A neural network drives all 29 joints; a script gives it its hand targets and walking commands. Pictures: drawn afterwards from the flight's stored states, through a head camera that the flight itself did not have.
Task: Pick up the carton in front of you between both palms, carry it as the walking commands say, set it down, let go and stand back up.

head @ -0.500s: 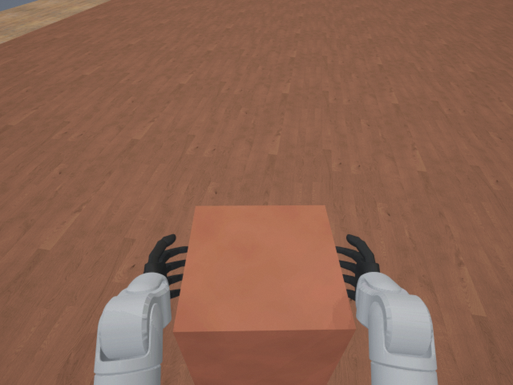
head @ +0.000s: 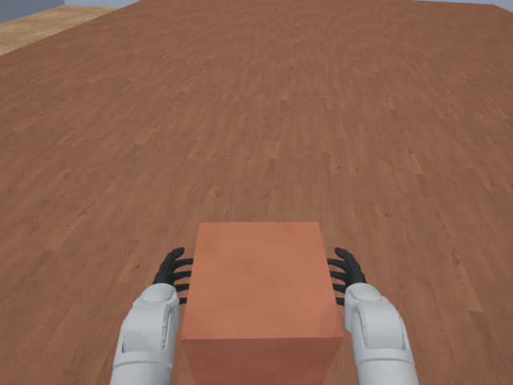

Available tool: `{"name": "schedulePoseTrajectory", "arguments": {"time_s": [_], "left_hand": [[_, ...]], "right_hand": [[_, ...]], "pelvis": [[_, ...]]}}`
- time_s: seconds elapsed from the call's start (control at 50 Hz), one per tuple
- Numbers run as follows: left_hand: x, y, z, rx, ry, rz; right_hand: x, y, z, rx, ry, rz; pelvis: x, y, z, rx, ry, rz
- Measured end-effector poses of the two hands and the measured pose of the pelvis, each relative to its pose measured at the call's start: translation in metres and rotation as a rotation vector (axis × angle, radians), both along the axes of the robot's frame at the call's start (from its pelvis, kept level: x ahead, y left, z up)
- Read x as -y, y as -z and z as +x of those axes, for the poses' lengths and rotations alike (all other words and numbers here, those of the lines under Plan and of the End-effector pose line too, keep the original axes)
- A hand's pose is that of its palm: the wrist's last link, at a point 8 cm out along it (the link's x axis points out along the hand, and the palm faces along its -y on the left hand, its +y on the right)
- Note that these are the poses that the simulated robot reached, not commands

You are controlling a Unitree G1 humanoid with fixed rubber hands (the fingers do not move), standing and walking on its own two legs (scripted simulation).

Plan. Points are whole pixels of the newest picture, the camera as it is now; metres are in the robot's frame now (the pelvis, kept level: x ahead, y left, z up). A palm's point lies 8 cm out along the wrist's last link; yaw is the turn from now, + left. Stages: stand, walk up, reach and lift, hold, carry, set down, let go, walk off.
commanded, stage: carry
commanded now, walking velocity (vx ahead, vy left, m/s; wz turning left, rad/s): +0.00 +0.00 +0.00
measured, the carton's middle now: (259, 310) +0.29 +0.00 -0.05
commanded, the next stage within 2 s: hold in 0.76 s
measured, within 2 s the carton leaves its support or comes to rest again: neither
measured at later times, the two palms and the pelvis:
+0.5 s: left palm (159, 299) +0.27 +0.16 +0.04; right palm (350, 299) +0.27 -0.14 +0.04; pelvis -0.02 +0.01 +0.00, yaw +0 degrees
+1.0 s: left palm (133, 320) +0.23 +0.19 +0.04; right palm (331, 296) +0.27 -0.11 +0.04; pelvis -0.03 +0.00 +0.01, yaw +8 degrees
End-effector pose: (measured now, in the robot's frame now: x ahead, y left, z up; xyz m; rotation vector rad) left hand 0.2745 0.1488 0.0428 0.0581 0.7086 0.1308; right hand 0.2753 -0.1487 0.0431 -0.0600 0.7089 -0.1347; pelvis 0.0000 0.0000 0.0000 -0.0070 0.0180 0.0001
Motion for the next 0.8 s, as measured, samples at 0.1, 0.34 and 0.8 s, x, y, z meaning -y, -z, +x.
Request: {"name": "schedulePoseTrajectory", "arguments": {"time_s": [0.1,0.34,0.8], "left_hand": [[-0.002,0.007,0.003,0.016,-0.001,0.004],[-0.006,0.001,0.000,0.064,-0.008,-0.007],[-0.013,0.004,-0.011,0.046,-0.004,0.000]], "right_hand": [[-0.003,0.007,0.003,0.016,-0.007,-0.006],[-0.005,0.003,0.000,0.064,0.004,0.008],[-0.013,0.005,-0.011,0.047,0.002,0.004]], "pelvis": [[-0.001,0.000,-0.009,0.002,-0.001,0.003],[-0.005,0.001,-0.017,-0.005,-0.001,0.002],[-0.012,-0.001,-0.023,0.040,-0.011,-0.009]]}}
